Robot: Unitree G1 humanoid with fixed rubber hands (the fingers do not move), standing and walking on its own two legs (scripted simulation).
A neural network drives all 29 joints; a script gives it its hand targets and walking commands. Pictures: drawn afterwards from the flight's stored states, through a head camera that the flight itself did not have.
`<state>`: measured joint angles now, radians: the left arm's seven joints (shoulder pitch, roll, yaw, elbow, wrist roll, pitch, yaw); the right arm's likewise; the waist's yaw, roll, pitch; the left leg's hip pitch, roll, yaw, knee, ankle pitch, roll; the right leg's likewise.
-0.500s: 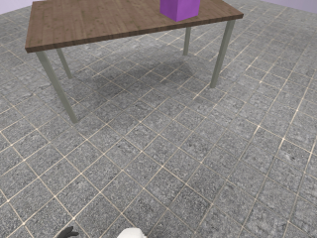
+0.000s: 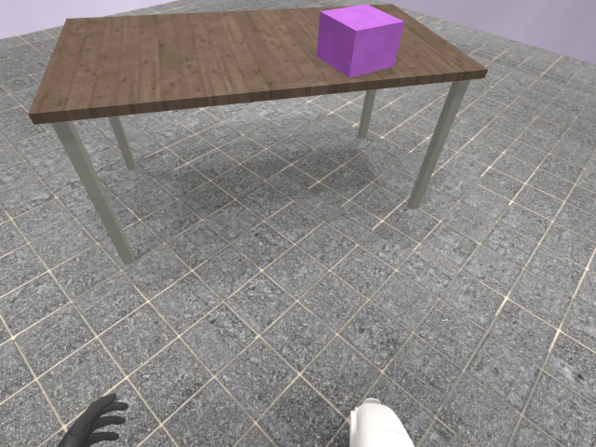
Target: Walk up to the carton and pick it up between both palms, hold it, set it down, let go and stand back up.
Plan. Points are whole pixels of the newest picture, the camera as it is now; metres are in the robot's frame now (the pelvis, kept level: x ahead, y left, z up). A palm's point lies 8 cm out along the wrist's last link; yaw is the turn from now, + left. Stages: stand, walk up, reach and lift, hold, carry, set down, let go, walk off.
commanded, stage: walk up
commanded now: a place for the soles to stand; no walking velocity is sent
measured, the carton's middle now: (358, 39) +1.29 -0.18 +0.03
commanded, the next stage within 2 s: none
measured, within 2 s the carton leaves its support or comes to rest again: neither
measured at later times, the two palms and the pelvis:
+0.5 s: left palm (137, 377) +0.23 +0.26 -0.11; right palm (503, 286) +0.39 -0.36 -0.07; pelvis +0.23 -0.07 -0.02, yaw +8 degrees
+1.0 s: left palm (250, 246) +0.49 +0.11 -0.09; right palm (526, 216) +0.60 -0.51 -0.09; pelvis +0.45 -0.20 -0.03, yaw +12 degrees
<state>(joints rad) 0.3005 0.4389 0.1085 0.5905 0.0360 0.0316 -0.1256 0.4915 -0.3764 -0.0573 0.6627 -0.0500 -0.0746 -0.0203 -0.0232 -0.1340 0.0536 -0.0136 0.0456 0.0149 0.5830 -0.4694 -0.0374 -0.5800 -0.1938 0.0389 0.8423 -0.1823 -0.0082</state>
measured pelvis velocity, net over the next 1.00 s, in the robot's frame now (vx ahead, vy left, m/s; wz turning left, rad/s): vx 0.45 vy -0.20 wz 0.21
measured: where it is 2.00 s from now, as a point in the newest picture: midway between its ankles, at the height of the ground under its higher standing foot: (375, 292)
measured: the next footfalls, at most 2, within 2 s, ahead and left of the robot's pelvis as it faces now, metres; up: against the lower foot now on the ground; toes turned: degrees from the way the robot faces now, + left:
right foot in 0.06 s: +0.23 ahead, -0.20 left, +0.00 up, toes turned -5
left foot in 0.42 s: +0.34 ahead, +0.06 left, +0.00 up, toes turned +11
